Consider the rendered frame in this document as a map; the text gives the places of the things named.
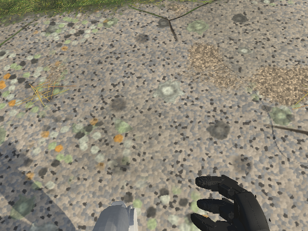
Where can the robot left thigh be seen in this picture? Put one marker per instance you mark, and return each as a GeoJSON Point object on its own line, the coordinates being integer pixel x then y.
{"type": "Point", "coordinates": [117, 218]}

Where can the robot left shin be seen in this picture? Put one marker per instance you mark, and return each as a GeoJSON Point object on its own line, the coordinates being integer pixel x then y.
{"type": "Point", "coordinates": [117, 203]}

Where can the right robot hand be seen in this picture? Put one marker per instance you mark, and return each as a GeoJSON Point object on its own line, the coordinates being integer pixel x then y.
{"type": "Point", "coordinates": [245, 214]}

